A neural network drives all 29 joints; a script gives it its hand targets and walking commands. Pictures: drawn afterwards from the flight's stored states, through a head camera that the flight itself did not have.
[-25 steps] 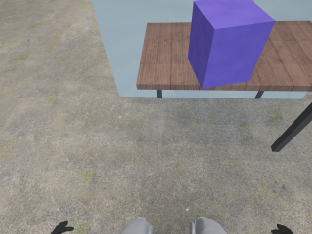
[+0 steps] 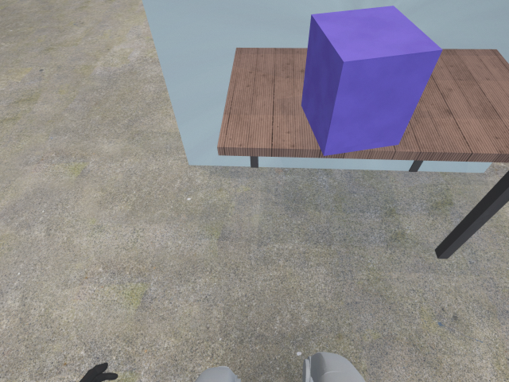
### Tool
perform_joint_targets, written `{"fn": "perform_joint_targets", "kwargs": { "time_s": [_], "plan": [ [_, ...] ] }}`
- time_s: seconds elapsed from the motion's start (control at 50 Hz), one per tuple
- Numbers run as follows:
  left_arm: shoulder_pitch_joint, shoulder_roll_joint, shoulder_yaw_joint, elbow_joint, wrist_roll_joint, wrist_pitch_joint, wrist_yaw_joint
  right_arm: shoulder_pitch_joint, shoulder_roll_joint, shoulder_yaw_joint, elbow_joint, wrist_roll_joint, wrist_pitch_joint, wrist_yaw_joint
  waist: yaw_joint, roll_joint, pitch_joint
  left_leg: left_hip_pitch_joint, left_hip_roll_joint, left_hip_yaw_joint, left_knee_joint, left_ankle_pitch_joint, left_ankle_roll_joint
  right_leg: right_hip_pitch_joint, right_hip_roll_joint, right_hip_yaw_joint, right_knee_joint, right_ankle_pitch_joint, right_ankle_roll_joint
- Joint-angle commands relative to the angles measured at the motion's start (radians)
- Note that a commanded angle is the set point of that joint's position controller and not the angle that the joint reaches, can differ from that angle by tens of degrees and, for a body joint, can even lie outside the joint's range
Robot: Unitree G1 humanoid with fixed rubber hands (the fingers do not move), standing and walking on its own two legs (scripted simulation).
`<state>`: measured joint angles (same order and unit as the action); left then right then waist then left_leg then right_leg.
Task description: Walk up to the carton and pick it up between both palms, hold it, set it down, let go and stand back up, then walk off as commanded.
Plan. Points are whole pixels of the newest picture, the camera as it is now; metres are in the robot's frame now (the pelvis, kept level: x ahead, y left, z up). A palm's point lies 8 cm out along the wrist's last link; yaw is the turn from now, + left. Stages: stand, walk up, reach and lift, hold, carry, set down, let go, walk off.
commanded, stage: walk up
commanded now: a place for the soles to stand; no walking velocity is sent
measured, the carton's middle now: (357, 83) +0.74 -0.25 +0.03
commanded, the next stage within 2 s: none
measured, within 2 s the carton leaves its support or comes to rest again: neither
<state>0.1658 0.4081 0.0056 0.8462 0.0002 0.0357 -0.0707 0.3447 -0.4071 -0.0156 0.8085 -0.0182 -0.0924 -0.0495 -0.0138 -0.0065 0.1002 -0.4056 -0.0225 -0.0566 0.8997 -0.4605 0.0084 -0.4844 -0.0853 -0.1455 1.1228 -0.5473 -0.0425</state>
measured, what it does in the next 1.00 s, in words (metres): walks ahead: right foot, then left foot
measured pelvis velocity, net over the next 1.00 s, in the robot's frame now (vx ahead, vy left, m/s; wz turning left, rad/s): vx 0.21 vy -0.16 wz -0.09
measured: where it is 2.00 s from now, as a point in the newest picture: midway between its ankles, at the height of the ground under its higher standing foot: (323, 331)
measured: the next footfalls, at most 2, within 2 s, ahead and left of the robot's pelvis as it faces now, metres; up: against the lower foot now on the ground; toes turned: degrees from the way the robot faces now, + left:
right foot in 0.16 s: +0.13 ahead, -0.14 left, +0.00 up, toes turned -8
left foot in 0.62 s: +0.29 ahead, -0.03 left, +0.00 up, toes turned +1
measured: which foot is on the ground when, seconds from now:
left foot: down 0.00-0.16, up 0.18-0.60, down 0.62-1.00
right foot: up 0.00-0.14, down 0.16-0.62, up 0.64-0.98, down 1.00-1.00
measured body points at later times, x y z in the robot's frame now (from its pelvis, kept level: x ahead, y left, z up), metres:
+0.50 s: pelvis +0.10 -0.11 +0.02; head +0.12 -0.09 +0.47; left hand +0.15 +0.20 -0.11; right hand +0.19 -0.44 -0.07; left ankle +0.19 -0.01 -0.65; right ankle +0.09 -0.14 -0.69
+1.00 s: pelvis +0.21 -0.16 +0.00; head +0.23 -0.16 +0.45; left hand +0.30 +0.15 -0.12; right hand +0.24 -0.50 -0.10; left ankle +0.25 -0.03 -0.69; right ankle +0.26 -0.27 -0.69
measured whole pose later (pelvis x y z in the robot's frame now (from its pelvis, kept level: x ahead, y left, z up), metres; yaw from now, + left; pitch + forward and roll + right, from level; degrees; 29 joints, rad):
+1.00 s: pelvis +0.21 -0.16 +0.00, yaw -5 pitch -4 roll +3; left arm 0.30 0.44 0.04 0.85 0.00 0.03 -0.10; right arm 0.32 -0.42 -0.02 0.83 -0.01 -0.08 -0.06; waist 0.00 -0.06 0.10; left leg -0.38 0.04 0.09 0.89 -0.45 0.06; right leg -0.45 -0.14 -0.11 0.94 -0.47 -0.07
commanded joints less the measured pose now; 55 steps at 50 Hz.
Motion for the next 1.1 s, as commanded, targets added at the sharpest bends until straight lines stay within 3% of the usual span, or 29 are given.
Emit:
{"fn": "perform_joint_targets", "kwargs": {
  "time_s": [0.0,0.08,0.1,0.12,0.14,0.16,0.18,0.22,0.26,0.32,0.34,0.42,0.48,0.54,0.58,0.6,0.62,0.64,0.68,0.74,0.76,0.88,0.94,0.96,0.98,1.0,1.02,1.04,1.08],
  "plan": [
    [-0.161,0.262,0.142,-0.156,0.069,-0.033,-0.003,0.125,-0.426,-0.141,0.005,-0.006,-0.047,-0.046,-0.042,0.028,-0.064,0.307,0.366,-0.665,-0.440,-0.001,0.301,-0.407,-0.048,0.257,0.096,-0.015,0.041],
    [-0.153,0.265,0.155,-0.182,0.047,-0.041,-0.019,0.031,-0.444,-0.146,-0.024,-0.012,-0.053,-0.050,-0.003,0.143,-0.013,0.113,0.375,-0.633,-0.400,0.001,0.295,-0.267,-0.074,0.320,-0.072,-0.063,0.023],
    [-0.080,0.268,0.163,-0.160,0.043,-0.048,-0.021,-0.010,-0.441,-0.142,-0.032,-0.012,-0.050,-0.043,0.026,0.148,-0.017,0.047,0.339,-0.528,-0.364,-0.030,0.271,-0.155,-0.056,0.271,-0.151,0.002,0.029],
    [0.040,0.252,0.175,-0.104,0.053,-0.053,-0.021,-0.087,-0.409,-0.130,-0.042,-0.014,-0.045,-0.043,0.114,0.095,-0.063,-0.128,0.303,-0.454,-0.256,0.012,0.226,0.116,-0.020,0.239,-0.277,0.073,0.020],
    [0.245,0.296,0.201,-0.048,0.048,-0.062,-0.013,-0.096,-0.333,-0.103,-0.055,-0.018,-0.040,-0.039,0.207,-0.025,-0.165,-0.346,0.186,-0.230,0.023,0.095,0.137,0.489,0.009,0.281,-0.386,0.055,0.021],
    [0.371,0.385,0.222,-0.027,0.043,-0.067,0.001,-0.069,-0.181,-0.059,-0.052,0.000,-0.035,-0.037,0.269,-0.463,-0.146,-0.602,-0.045,0.002,0.446,-0.143,0.044,0.579,-0.172,0.605,-0.771,-0.298,0.038],
    [0.225,0.417,0.212,-0.072,0.025,-0.065,0.013,-0.083,-0.282,-0.085,-0.059,0.013,-0.016,-0.050,0.187,-0.267,-0.053,-0.649,-0.031,-0.025,0.491,-0.106,0.015,0.472,-0.307,0.829,-0.985,-0.479,0.023],
    [0.117,0.374,0.185,-0.083,0.015,-0.065,0.021,-0.033,-0.321,-0.095,0.008,0.019,-0.013,-0.031,0.099,-0.007,0.020,-0.519,0.061,-0.016,0.489,0.032,0.004,0.339,-0.279,0.745,-0.953,-0.357,0.048],
    [0.081,0.316,0.169,-0.091,0.022,-0.076,0.031,0.042,-0.298,-0.084,0.034,0.030,-0.005,-0.017,0.072,-0.087,-0.022,-0.443,0.092,0.016,0.389,0.130,0.003,0.366,-0.198,0.523,-0.874,-0.014,0.064],
    [0.123,0.271,0.163,-0.078,0.018,-0.080,0.038,0.053,-0.288,-0.090,0.036,0.026,0.008,-0.009,0.074,-0.016,-0.055,-0.383,0.112,0.031,0.273,0.156,0.013,0.432,-0.156,0.412,-0.793,0.314,0.081],
    [0.130,0.266,0.162,-0.080,0.015,-0.078,0.038,0.018,-0.270,-0.071,0.017,0.028,0.009,-0.009,0.074,-0.060,-0.045,-0.352,0.103,0.073,0.195,0.179,0.012,0.421,-0.119,0.326,-0.783,0.441,0.090],
    [0.205,0.262,0.160,-0.066,0.025,-0.072,0.038,-0.114,-0.250,-0.063,-0.048,0.022,0.017,-0.008,0.127,-0.026,-0.033,-0.355,0.107,0.082,0.080,0.121,0.016,0.456,-0.154,0.379,-0.792,0.431,0.022],
    [0.204,0.279,0.156,-0.074,0.030,-0.073,0.039,-0.109,-0.242,-0.062,-0.047,0.027,0.015,-0.003,0.113,-0.018,-0.041,-0.308,0.099,0.072,0.006,0.150,0.032,0.480,-0.164,0.414,-0.797,0.485,0.043],
    [0.204,0.253,0.147,-0.076,0.036,-0.064,0.034,-0.097,-0.234,-0.063,-0.043,0.031,0.010,-0.005,0.109,-0.034,-0.057,-0.176,0.096,0.100,-0.136,0.154,0.035,0.445,-0.116,0.328,-0.699,0.615,0.034],
    [0.129,0.253,0.136,-0.110,0.036,-0.060,0.031,0.016,-0.240,-0.080,-0.018,0.022,0.002,-0.017,0.019,-0.021,-0.117,0.162,0.047,0.114,-0.242,0.193,0.065,0.244,-0.089,0.221,-0.489,0.790,0.051],
    [0.095,0.235,0.121,-0.124,0.033,-0.063,0.033,0.159,-0.290,-0.098,0.013,0.008,-0.009,-0.030,-0.078,0.048,-0.169,0.425,0.085,-0.008,-0.399,0.133,0.118,0.048,-0.018,0.162,-0.235,0.787,0.092],
    [0.126,0.170,0.115,-0.148,0.034,-0.060,0.025,0.231,-0.378,-0.138,0.010,-0.005,-0.009,-0.046,-0.117,0.316,-0.243,0.608,0.406,-0.560,-0.488,-0.215,0.286,-0.272,0.098,0.103,0.165,0.191,0.134],
    [0.085,0.273,0.134,-0.135,0.042,-0.043,0.024,0.156,-0.439,-0.154,-0.015,0.021,-0.004,-0.050,-0.115,0.120,-0.226,0.469,0.506,-0.796,-0.644,-0.456,0.374,-0.346,0.106,0.218,0.227,-0.028,0.113],
    [0.077,0.274,0.139,-0.099,0.037,-0.027,0.016,0.032,-0.390,-0.127,-0.002,0.027,-0.010,-0.049,-0.028,-0.028,0.003,0.198,0.444,-0.634,-0.631,-0.361,0.311,-0.325,0.046,0.294,0.289,0.069,0.086],
    [0.159,0.269,0.152,-0.073,0.051,-0.020,-0.005,-0.026,-0.359,-0.111,-0.001,0.009,-0.025,-0.041,0.030,0.060,-0.002,0.066,0.389,-0.421,-0.593,-0.320,0.227,-0.202,-0.012,0.276,0.162,0.086,0.060],
    [0.152,0.273,0.161,-0.067,0.047,-0.015,-0.012,-0.040,-0.354,-0.111,0.004,0.005,-0.031,-0.033,0.030,0.007,0.001,0.051,0.377,-0.419,-0.589,-0.349,0.223,-0.189,-0.023,0.259,0.119,0.086,0.042],
    [0.056,0.298,0.175,-0.105,0.054,-0.006,-0.026,0.022,-0.467,-0.157,0.017,-0.003,-0.038,-0.030,-0.029,0.119,0.004,0.039,0.396,-0.425,-0.570,-0.478,0.233,-0.160,-0.072,0.191,-0.074,-0.009,0.032],
    [0.111,0.290,0.179,-0.088,0.046,-0.024,-0.027,-0.047,-0.449,-0.151,-0.014,-0.001,-0.033,-0.024,0.015,0.067,-0.020,-0.037,0.401,-0.393,-0.509,-0.397,0.234,-0.018,-0.065,0.181,-0.222,0.003,0.017],
    [0.181,0.274,0.186,-0.069,0.047,-0.032,-0.020,-0.091,-0.423,-0.136,-0.022,0.002,-0.032,-0.029,0.080,0.055,-0.051,-0.134,0.379,-0.341,-0.405,-0.270,0.199,0.143,-0.074,0.215,-0.310,0.113,0.005],
    [0.328,0.296,0.201,-0.012,0.045,-0.042,-0.011,-0.122,-0.354,-0.111,-0.030,0.000,-0.023,-0.031,0.156,-0.075,-0.112,-0.294,0.272,-0.189,-0.185,-0.157,0.131,0.400,-0.018,0.239,-0.391,0.040,-0.003],
    [0.427,0.357,0.215,0.015,0.050,-0.036,0.004,-0.112,-0.239,-0.085,-0.024,0.002,-0.011,-0.033,0.219,-0.429,-0.122,-0.499,0.072,0.116,0.255,-0.183,0.034,0.523,-0.113,0.394,-0.688,-0.239,-0.024],
    [0.319,0.371,0.202,-0.049,0.033,-0.051,0.017,-0.156,-0.225,-0.078,-0.046,0.015,-0.005,-0.041,0.190,-0.362,-0.037,-0.607,-0.015,0.056,0.408,-0.104,0.004,0.438,-0.273,0.719,-0.942,-0.347,-0.037],
    [0.215,0.359,0.189,-0.078,0.021,-0.053,0.027,-0.111,-0.287,-0.087,-0.008,0.023,-0.005,-0.041,0.140,-0.191,0.003,-0.575,0.024,-0.030,0.434,-0.024,-0.001,0.417,-0.300,0.672,-0.941,-0.307,-0.044],
    [0.162,0.302,0.172,-0.098,0.016,-0.057,0.037,-0.017,-0.302,-0.084,0.040,0.031,-0.010,-0.030,0.096,-0.051,-0.032,-0.495,0.069,0.007,0.385,0.036,-0.005,0.435,-0.246,0.530,-0.824,-0.033,-0.045]
  ]
}}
